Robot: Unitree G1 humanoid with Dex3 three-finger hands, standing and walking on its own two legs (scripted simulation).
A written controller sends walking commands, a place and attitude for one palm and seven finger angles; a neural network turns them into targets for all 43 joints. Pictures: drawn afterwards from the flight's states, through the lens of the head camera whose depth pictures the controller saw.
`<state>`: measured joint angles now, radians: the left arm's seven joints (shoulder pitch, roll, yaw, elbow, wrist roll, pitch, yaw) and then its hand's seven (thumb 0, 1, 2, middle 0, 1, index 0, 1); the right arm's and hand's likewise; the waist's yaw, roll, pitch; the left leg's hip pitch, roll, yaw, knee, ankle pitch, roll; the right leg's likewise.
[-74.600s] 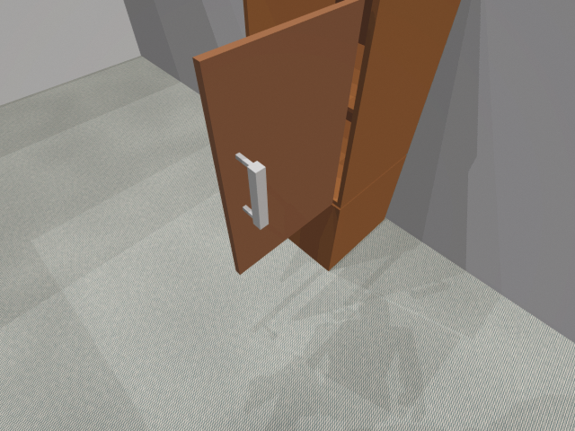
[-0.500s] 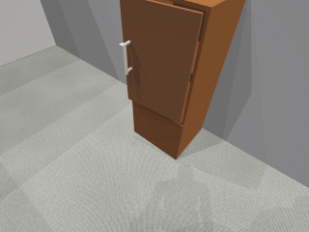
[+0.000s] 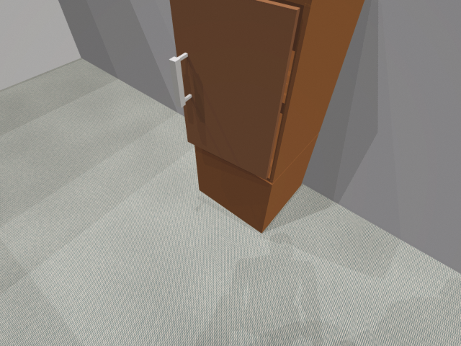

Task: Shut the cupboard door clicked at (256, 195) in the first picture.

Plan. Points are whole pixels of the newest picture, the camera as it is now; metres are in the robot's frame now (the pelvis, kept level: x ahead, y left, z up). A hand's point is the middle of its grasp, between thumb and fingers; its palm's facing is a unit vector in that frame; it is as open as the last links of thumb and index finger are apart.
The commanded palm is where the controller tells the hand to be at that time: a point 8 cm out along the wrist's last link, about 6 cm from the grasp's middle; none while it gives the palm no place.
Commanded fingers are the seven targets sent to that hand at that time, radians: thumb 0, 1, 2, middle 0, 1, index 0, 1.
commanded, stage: look to check the result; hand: left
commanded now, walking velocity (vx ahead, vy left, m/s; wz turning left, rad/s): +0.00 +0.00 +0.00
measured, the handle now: (182, 80) +0.88 +0.21 -0.02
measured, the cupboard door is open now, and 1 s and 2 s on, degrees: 6 6 6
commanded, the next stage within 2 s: walk to a spot facing it in 0.22 s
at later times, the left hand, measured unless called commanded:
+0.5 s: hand out of the picture -0.04 +0.15 -0.19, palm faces +0.08 -0.98 -0.16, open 7.4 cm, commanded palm none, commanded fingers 0.00 0.90 0.90 -0.20 -0.30 -0.20 -0.30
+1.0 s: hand out of the picture -0.01 +0.23 -0.15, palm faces +0.28 -0.90 -0.34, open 7.4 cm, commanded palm none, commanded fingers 0.00 0.90 0.90 -0.20 -0.30 -0.20 -0.30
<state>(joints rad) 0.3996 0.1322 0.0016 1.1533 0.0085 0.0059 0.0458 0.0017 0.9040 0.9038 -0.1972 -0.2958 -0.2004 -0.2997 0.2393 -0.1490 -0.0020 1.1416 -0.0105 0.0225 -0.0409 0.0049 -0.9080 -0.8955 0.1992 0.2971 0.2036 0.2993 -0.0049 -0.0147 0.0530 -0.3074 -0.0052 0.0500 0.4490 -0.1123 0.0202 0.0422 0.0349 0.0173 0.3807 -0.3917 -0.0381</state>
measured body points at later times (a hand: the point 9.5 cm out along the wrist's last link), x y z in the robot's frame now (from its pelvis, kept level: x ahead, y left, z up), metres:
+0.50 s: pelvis +0.00 +0.00 -0.01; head +0.02 +0.01 +0.44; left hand -0.05 +0.20 -0.17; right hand +0.00 -0.22 -0.17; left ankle +0.08 +0.11 -0.73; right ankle -0.12 -0.10 -0.73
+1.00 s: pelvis -0.03 -0.02 +0.00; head +0.01 -0.01 +0.45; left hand -0.03 +0.28 -0.12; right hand +0.11 -0.26 -0.14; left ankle -0.01 +0.10 -0.67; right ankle -0.05 -0.13 -0.74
